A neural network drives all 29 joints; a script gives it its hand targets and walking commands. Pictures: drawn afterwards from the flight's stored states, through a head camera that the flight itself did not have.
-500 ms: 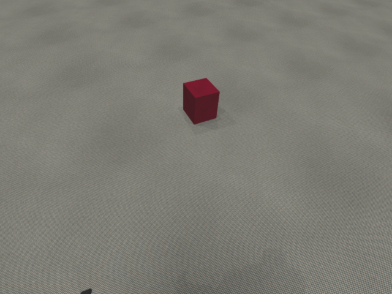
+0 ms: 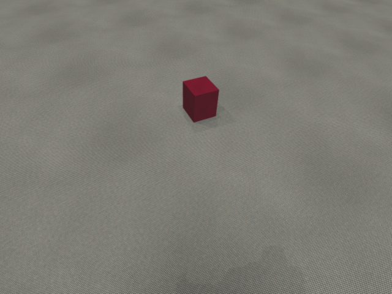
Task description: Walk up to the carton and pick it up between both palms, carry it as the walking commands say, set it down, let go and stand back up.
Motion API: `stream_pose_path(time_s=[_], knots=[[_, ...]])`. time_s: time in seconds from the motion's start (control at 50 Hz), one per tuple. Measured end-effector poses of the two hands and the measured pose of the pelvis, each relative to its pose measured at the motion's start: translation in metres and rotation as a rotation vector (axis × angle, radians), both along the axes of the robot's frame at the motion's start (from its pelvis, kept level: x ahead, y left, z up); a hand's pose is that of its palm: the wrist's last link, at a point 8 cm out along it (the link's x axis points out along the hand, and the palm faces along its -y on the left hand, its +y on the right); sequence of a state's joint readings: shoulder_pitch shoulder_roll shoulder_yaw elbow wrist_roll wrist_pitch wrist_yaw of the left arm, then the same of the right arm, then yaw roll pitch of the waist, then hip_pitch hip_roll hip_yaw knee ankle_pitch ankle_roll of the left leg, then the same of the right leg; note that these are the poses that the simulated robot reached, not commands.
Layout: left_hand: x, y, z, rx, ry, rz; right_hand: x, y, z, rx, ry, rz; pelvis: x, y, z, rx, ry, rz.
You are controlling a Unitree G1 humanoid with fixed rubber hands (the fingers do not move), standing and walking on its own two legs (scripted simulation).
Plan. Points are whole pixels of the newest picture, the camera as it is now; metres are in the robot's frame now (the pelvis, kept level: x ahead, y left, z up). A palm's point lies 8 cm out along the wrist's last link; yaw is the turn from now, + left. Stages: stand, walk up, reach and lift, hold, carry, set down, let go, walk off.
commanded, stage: stand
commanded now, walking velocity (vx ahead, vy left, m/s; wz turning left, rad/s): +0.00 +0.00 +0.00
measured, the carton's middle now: (199, 99) +1.59 -0.08 -0.63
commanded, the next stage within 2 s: walk up in 0.20 s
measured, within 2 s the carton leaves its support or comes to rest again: neither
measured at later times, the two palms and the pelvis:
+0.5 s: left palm out of the picture +0.09 +0.25 -0.12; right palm out of the picture +0.08 -0.26 -0.12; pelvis +0.00 +0.00 +0.01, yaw +0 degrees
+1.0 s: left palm (102, 273) +0.21 +0.20 -0.11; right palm out of the picture +0.16 -0.31 -0.14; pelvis +0.16 -0.05 +0.01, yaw +0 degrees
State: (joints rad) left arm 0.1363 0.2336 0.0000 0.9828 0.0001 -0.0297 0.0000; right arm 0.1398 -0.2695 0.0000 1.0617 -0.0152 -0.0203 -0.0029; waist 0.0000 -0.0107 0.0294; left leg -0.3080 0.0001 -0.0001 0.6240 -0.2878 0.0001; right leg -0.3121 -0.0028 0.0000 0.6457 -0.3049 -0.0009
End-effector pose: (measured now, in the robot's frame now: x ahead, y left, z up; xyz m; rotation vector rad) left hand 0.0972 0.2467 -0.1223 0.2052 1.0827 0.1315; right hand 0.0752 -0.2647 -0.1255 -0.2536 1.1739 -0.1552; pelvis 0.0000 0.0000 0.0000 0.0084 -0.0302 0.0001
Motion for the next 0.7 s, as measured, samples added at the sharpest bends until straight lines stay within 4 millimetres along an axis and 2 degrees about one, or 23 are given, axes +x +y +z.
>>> stream_pose_path(time_s=[0.44, 0.56, 0.62, 0.7], knots=[[-0.003, 0.000, -0.001, -0.007, 0.025, 0.003, 0.003, 0.000, 0.004, -0.006, 0.008, 0.002, 0.000, 0.001, 0.003, -0.001, 0.011, 0.000], [-0.024, 0.003, -0.009, -0.029, 0.128, 0.028, 0.012, 0.003, 0.014, -0.007, 0.023, 0.010, 0.010, 0.006, 0.007, -0.005, 0.039, 0.002], [-0.020, 0.007, -0.012, -0.039, 0.150, 0.032, 0.001, 0.006, 0.014, -0.017, 0.059, 0.001, 0.021, 0.010, 0.008, -0.013, 0.044, 0.004], [0.012, 0.001, -0.007, -0.055, 0.130, 0.014, -0.033, 0.001, 0.019, -0.021, 0.180, -0.043, 0.044, 0.007, 0.013, -0.019, 0.050, -0.002]])
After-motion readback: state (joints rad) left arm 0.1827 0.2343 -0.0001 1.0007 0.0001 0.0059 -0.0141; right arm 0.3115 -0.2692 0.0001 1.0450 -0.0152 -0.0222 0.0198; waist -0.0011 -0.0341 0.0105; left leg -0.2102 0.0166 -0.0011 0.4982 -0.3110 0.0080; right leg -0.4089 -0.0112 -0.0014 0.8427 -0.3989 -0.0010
